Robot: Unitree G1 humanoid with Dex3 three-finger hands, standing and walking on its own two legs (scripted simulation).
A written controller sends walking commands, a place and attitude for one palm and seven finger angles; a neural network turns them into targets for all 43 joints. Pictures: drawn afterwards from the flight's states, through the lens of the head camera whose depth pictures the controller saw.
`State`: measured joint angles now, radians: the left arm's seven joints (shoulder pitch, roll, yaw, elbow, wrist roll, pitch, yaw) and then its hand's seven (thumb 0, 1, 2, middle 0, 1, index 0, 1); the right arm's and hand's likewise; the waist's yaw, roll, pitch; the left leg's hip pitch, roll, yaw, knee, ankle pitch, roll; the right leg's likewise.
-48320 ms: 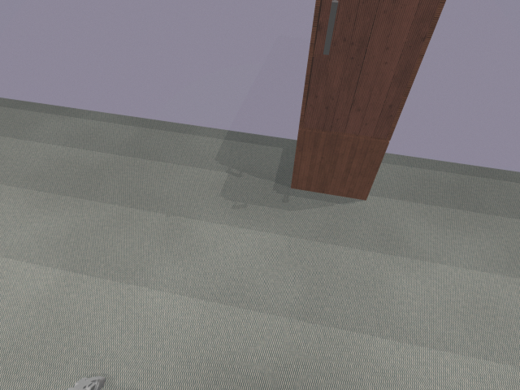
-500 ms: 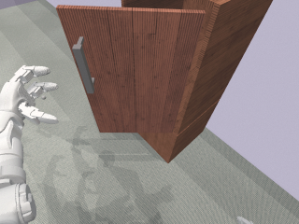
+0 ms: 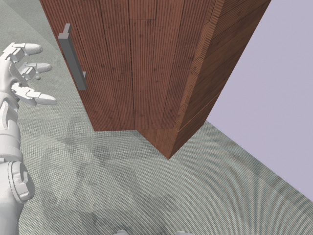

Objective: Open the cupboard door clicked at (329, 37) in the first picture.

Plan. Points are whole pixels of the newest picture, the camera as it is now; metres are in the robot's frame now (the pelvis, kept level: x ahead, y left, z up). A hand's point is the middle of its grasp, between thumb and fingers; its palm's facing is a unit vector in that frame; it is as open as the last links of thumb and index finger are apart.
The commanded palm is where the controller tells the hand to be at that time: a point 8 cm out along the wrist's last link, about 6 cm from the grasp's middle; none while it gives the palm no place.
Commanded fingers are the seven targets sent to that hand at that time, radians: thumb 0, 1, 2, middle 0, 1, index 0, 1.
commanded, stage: move the hooked fingers beside the handle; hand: left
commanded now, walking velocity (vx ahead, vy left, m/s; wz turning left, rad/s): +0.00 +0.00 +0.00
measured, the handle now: (75, 59) +0.54 +0.19 +0.12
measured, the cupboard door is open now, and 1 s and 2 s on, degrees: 49 49 49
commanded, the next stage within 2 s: slide the fingers in behind the handle in 0.92 s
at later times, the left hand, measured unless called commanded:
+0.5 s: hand (39, 76) +0.47 +0.26 +0.12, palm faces +0.06 -1.00 -0.03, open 14.0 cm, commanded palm +0.44 +0.31 +0.11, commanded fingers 0.00 -0.50 0.30 -0.30 -1.20 -0.30 -1.20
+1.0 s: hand (39, 75) +0.48 +0.27 +0.12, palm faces +0.03 -1.00 -0.03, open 14.0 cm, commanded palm +0.45 +0.31 +0.11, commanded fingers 0.00 -0.50 0.30 -0.30 -1.20 -0.30 -1.20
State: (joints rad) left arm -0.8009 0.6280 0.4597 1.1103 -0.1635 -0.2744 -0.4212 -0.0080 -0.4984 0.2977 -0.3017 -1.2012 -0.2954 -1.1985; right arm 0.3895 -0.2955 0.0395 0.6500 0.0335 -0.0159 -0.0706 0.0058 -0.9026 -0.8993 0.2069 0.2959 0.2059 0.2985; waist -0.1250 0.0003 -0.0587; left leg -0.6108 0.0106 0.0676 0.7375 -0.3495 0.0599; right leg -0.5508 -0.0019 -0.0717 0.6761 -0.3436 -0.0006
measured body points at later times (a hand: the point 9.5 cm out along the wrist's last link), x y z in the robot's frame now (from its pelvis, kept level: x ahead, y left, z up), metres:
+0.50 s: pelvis +0.01 -0.01 +0.00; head +0.09 +0.00 +0.44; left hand +0.46 +0.32 +0.13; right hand +0.02 -0.29 -0.11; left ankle +0.00 +0.08 -0.71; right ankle -0.01 -0.12 -0.71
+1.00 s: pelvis +0.01 -0.01 -0.01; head +0.10 +0.01 +0.43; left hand +0.47 +0.32 +0.12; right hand +0.02 -0.29 -0.11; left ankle +0.00 +0.08 -0.71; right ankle -0.01 -0.12 -0.71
